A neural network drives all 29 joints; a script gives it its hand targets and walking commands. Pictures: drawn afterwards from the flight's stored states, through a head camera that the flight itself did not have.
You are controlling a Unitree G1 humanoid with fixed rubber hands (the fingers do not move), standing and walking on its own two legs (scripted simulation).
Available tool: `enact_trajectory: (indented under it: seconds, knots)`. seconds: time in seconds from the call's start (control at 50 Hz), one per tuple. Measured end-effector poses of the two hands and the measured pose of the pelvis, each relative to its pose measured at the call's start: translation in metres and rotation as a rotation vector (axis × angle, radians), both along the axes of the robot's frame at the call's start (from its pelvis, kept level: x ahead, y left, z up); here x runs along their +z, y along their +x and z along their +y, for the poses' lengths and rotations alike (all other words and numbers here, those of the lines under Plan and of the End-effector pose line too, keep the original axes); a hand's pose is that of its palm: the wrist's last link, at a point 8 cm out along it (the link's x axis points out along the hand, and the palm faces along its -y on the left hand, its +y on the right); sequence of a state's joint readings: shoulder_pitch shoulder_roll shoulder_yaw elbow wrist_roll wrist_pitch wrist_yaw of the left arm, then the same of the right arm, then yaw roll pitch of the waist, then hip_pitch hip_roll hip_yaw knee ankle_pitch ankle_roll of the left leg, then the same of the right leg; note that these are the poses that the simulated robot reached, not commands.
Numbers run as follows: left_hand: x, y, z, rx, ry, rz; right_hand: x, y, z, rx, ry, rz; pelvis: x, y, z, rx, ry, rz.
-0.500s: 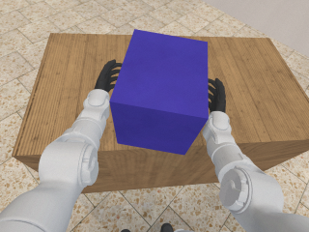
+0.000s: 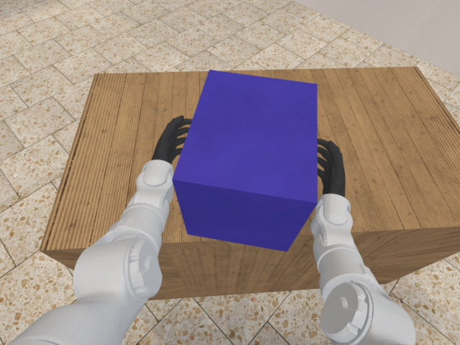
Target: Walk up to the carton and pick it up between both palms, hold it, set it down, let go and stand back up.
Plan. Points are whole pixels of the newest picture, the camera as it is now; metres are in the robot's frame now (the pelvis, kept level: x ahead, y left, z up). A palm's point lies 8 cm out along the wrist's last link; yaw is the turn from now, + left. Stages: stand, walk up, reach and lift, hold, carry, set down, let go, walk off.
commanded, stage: reach and lift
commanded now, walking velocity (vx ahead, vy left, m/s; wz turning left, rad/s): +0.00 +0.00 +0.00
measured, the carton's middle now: (249, 162) +0.44 -0.06 -0.01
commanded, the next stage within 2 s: none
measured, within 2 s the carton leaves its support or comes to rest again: leaves its support in 1.20 s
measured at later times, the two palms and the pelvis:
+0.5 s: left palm (165, 158) +0.43 +0.10 +0.04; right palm (331, 187) +0.35 -0.19 +0.03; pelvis +0.00 +0.00 +0.00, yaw +0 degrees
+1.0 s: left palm (168, 163) +0.42 +0.10 +0.05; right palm (337, 191) +0.34 -0.20 +0.03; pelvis -0.02 -0.01 +0.00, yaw -1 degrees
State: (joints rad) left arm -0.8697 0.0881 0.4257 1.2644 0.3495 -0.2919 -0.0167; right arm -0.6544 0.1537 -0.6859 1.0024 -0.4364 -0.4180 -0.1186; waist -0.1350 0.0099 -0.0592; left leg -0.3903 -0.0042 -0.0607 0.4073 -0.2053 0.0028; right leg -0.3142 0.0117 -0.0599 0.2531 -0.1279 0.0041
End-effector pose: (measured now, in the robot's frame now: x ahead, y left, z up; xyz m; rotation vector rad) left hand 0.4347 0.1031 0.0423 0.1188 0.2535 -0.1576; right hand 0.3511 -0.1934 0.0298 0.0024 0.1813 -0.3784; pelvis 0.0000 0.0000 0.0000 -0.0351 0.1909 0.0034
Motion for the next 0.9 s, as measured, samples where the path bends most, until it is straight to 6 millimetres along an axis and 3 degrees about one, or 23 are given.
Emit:
enact_trajectory:
  seconds: [0.2, 0.64, 0.9]
  knots:
    - [0.000, -0.002, 0.000, 0.005, -0.005, 0.001, 0.001, 0.000, 0.000, -0.006, -0.024, 0.001, 0.002, -0.002, -0.006, 0.011, 0.005, -0.004]
    - [0.001, -0.004, -0.001, 0.003, 0.003, -0.018, 0.000, -0.003, 0.001, -0.013, -0.022, -0.019, 0.002, -0.003, -0.001, -0.001, 0.005, 0.036]
    - [0.009, -0.013, -0.003, 0.015, 0.015, -0.061, 0.001, -0.009, -0.002, 0.001, -0.022, -0.057, 0.001, -0.013, -0.005, -0.001, 0.005, 0.054]
